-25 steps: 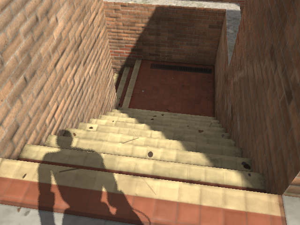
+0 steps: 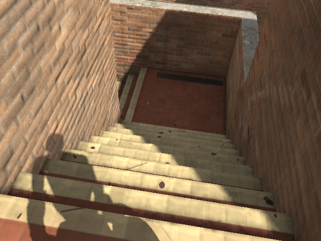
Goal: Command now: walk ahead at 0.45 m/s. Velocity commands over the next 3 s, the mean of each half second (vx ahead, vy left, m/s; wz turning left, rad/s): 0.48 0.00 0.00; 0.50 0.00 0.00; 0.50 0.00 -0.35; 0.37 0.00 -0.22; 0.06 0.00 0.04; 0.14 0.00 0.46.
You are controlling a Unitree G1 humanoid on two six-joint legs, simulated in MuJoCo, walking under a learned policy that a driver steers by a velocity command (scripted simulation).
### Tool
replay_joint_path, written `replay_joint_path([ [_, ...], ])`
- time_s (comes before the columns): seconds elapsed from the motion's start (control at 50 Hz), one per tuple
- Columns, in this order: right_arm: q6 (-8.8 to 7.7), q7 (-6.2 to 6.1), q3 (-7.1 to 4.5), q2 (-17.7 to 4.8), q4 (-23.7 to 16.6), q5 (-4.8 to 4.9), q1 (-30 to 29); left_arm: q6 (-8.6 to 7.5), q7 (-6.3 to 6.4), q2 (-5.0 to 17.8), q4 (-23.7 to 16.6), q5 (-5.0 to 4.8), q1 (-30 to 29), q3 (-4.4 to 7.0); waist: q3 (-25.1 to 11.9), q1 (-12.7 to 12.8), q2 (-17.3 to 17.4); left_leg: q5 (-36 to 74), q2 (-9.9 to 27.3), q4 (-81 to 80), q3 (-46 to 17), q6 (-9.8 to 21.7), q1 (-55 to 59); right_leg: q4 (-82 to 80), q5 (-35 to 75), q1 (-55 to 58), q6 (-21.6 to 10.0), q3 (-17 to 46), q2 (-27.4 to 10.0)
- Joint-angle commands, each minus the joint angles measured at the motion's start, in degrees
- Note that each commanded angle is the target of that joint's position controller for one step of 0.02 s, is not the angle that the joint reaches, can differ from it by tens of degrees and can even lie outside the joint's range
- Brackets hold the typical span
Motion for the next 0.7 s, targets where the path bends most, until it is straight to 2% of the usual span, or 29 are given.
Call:
replay_joint_path([
  [0.02, -0.89, -0.41, -0.22, -5.0, 0.47, 0.07, 7.58, 0.9, -0.25, 0.99, -2.6, -0.16, -0.84, 0.25, 6.61, 0.43, 6.1, 25.33, 14.47, -7.72, -10.78, 4.27, 4.12, -0.28, 3.05, -13.28, 1.15, -1.26, -0.94],
  [0.1, -0.93, -0.71, 0.42, -4.71, 0.17, 0.01, 8.33, 0.91, -0.44, -0.3, -7.93, -0.59, -13.58, -0.67, 9.27, -1.16, 5.98, 32.87, 13.1, -7.99, -7.54, 4.31, 1.58, -13.91, 8.74, -12.37, 1.4, -4.25, 0.74],
  [0.16, -1.05, -1.22, 0.38, -5.94, 0.42, 0.16, 9.29, 0.84, -0.28, -0.11, -9.86, -1.02, -17.32, -1.2, 9.42, -1.55, 7.69, 39.41, 13.7, -7.62, -5.92, 4.07, 1.8, -23.14, 11.07, -5.59, -0.3, -6.43, 2.98],
  [0.18, -1.01, -1.34, 0.46, -5.98, 0.64, 0.26, 9.44, 0.71, -0.04, 0.51, -10.14, -0.96, -16.92, -1.06, 9.08, -1.0, 7.79, 44.05, 14.32, -6.15, -5.48, 3.96, 3.23, -24.49, 10.91, -3.72, -1.42, -6.71, 3.56],
  [0.22, -1.12, -1.56, 0.13, -7.63, 0.32, 0.17, 7.83, 0.33, 0.74, 2.43, -9.49, -1.07, -12.61, -0.29, 5.83, 1.6, 8.07, 58.1, 14.93, 0.56, -4.27, 3.23, 5.81, -25.95, 7.88, 3.45, -3.85, -7.17, 6.06],
  [0.24, -0.9, -1.76, -0.12, -8.51, 0.23, 0.05, 6.92, 0.07, 1.12, 3.6, -7.49, -1.16, -6.12, 0.39, 2.67, 4.56, 8.4, 62.98, 14.96, 7.86, -3.89, 2.88, 6.95, -26.37, 6.05, 9.1, -4.93, -6.48, 7.17],
  [0.26, -0.59, -1.77, -0.54, -9.68, -0.22, 0.2, 5.3, -0.38, 1.52, 4.88, -4.32, -1.02, 3.42, 1.28, -1.73, 8.43, 8.37, 61.25, 14.22, 18.5, -3.5, 2.62, 5.55, -29.64, 7.03, 18.45, -6.06, -5.34, 7.55],
  [0.28, -0.47, -1.46, -0.6, -9.57, -0.68, 0.83, 4.41, -0.78, 1.91, 7.52, -1.8, -0.17, 12.12, 2.37, -6.19, 12.03, 6.43, 47.68, 11.76, 32.68, -2.21, 1.96, -2.16, -33.88, 7.69, 30.95, -7.75, -0.56, 3.08],
  [0.3, -0.37, -1.15, 0.03, -5.13, -2.33, 0.93, 6.1, -0.97, 1.95, 12.83, -1.71, 0.65, 16.85, 3.45, -12.85, 10.65, -2.98, 5.5, 4.58, 53.93, 0.09, 1.28, -13.04, -34.55, 7.05, 41.05, -10.52, 18.43, -13.28],
  [0.32, 0.05, -0.47, -0.47, -3.55, -2.68, 1.96, 12.0, -0.14, 1.44, 13.6, -2.28, -0.81, 13.5, 3.66, -16.98, 6.31, -7.89, -14.67, -2.53, 67.96, -7.27, 0.42, -28.13, -44.61, 1.39, 46.8, -18.24, 43.51, -21.43],
  [0.34, 0.48, -0.69, -1.11, -6.75, -4.1, 0.74, 6.53, 0.19, 1.44, 10.79, -3.11, -2.2, 6.83, 3.24, -8.05, 4.59, -2.41, -8.7, 2.22, 67.57, -9.06, 0.92, -33.25, -48.05, -8.14, 38.63, -16.56, 37.7, -19.41],
  [0.36, 0.34, -0.54, -1.67, -8.02, -5.89, 0.47, 1.22, -0.12, 1.16, 6.61, -3.7, -2.0, 3.68, 2.09, -1.33, 4.46, -0.6, -6.14, 3.58, 66.68, -7.72, 1.04, -34.74, -49.39, -6.59, 31.62, -14.95, 30.96, -17.22],
  [0.38, 0.38, -0.63, -2.0, -7.44, -5.99, 0.43, -0.2, -0.78, 1.09, 4.18, -3.36, -1.12, 2.22, 1.34, 2.44, 2.16, 3.47, -4.0, 5.27, 63.42, -8.0, 1.06, -32.37, -50.43, 1.7, 24.85, -12.74, 24.93, -14.95],
  [0.4, 1.15, -0.59, -2.05, -6.12, -5.64, -0.12, 0.8, -1.39, 1.4, 2.62, -2.88, -0.77, 2.76, 0.79, 2.88, 0.19, 3.57, -3.03, 6.62, 59.85, -8.35, 0.7, -28.64, -50.41, 7.95, 19.96, -10.87, 19.78, -12.7],
  [0.42, 2.19, -0.37, -1.7, -3.95, -5.36, -0.03, 2.27, -1.78, 1.61, 1.89, -2.13, -0.75, 3.63, 0.37, 2.98, -1.46, 2.81, -2.44, 7.37, 56.78, -8.12, 0.26, -25.01, -50.98, 11.45, 16.12, -9.23, 15.63, -11.17],
  [0.44, 2.94, -0.35, -1.74, -3.33, -5.67, -0.08, 1.79, -2.3, 1.69, 1.7, -1.3, -0.75, 5.58, 0.01, 3.23, -2.06, 1.38, -2.26, 7.45, 53.55, -7.81, -0.19, -23.72, -50.84, 14.63, 14.44, -8.81, 13.69, -10.2],
  [0.48, 4.19, -0.26, -2.19, -4.49, -7.03, -0.12, -1.49, -2.95, 1.71, 3.47, -0.42, -1.13, 8.62, 0.02, 4.26, -2.5, -1.09, 0.86, 7.34, 48.84, -6.07, -0.91, -26.09, -50.83, 18.63, 14.83, -7.96, 10.05, -7.91],
  [0.52, 4.83, 0.25, -2.22, -5.27, -9.1, -0.17, -7.33, -2.92, 1.82, 4.0, -0.6, -1.75, 10.43, -0.37, 4.96, -1.84, -1.97, 7.15, 7.92, 42.43, -4.58, -1.7, -29.68, -51.44, 20.74, 16.53, -6.45, 7.86, -6.48],
  [0.56, 4.47, 0.6, -1.91, -5.34, -11.57, -0.12, -13.44, -2.64, 2.2, 3.99, -0.74, -2.18, 12.15, -0.86, 5.68, -0.67, -2.22, 13.2, 8.03, 34.52, -3.45, -1.8, -30.24, -51.46, 26.48, 17.53, -4.79, 6.17, -5.84],
  [0.58, 4.21, 1.13, -1.66, -5.43, -13.2, 0.03, -17.78, -2.37, 2.6, 3.75, -1.12, -2.59, 11.66, -1.4, 6.2, 0.06, -1.16, 16.55, 7.35, 28.75, -2.71, -1.85, -28.39, -51.38, 31.91, 16.97, -3.37, 4.45, -4.68],
  [0.6, 4.06, 1.31, -1.31, -4.66, -13.58, 0.16, -19.06, -2.25, 2.82, 4.64, -1.09, -2.52, 12.49, -1.38, 5.51, 0.48, -2.06, 17.79, 6.17, 25.86, -1.35, -1.93, -26.49, -50.64, 35.53, 17.89, -2.62, 3.46, -4.22],
  [0.62, 4.46, 1.32, -0.91, -4.3, -12.89, -0.28, -17.98, -2.0, 2.81, 5.51, -1.02, -2.02, 13.01, -1.13, 4.12, 0.41, -3.17, 18.83, 4.5, 27.42, 0.67, -2.24, -21.75, -49.15, 42.7, 16.39, -1.94, 1.12, -3.62],
  [0.64, 4.78, 1.1, -0.81, -4.67, -12.76, 0.04, -17.43, -1.75, 2.86, 5.8, -0.87, -1.88, 13.97, -1.14, 3.24, 0.53, -3.64, 17.09, 4.0, 27.63, 0.74, -2.31, -20.6, -48.09, 44.52, 17.83, -1.51, 0.63, -3.81],
  [0.68, 5.04, 0.47, -0.55, -5.54, -13.94, 0.5, -19.89, -0.89, 2.98, 4.86, -0.43, -1.85, 15.49, -1.49, 4.59, 1.42, -3.24, 13.07, 3.03, 25.08, 1.05, -2.02, -20.43, -46.82, 43.81, 20.6, -1.83, 0.85, -4.71],
  [0.7, 5.16, 0.48, -1.26, -7.59, -11.19, -0.34, -13.1, -0.72, 3.17, 6.27, 0.44, -1.14, 16.21, -1.22, 1.8, -0.64, -5.41, 16.08, 4.5, 31.54, -1.75, 0.15, -19.85, -41.41, 50.9, 25.19, -2.64, 1.22, -7.59],
])
Next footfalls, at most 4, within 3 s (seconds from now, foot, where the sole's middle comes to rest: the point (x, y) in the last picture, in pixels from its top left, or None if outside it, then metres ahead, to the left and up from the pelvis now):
0.28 right None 0.33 -0.07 -0.78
0.80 left None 0.50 0.06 -0.78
1.44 right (194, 219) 0.71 -0.18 -0.99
2.02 left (172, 194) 0.95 -0.09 -1.19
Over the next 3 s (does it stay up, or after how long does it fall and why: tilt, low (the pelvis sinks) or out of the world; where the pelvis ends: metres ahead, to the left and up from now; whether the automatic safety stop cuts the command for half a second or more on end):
stays up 0.92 -0.21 -0.44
